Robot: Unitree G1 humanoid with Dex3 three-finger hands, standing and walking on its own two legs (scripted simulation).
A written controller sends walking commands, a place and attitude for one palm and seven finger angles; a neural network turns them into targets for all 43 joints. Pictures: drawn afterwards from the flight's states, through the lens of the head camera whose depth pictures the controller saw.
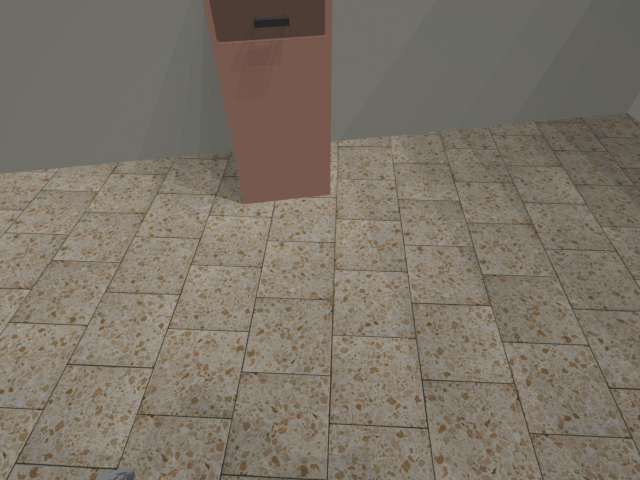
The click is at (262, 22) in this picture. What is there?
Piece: drawer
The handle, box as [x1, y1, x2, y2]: [253, 14, 289, 27]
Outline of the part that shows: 288,16 286,14 284,14 283,17 257,18 256,16 254,16 254,26 262,27 289,25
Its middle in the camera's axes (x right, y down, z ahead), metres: -0.17 -0.72 +1.27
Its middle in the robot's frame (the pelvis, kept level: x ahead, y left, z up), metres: +1.44 +0.24 +0.04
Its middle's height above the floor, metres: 0.81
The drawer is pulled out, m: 0.00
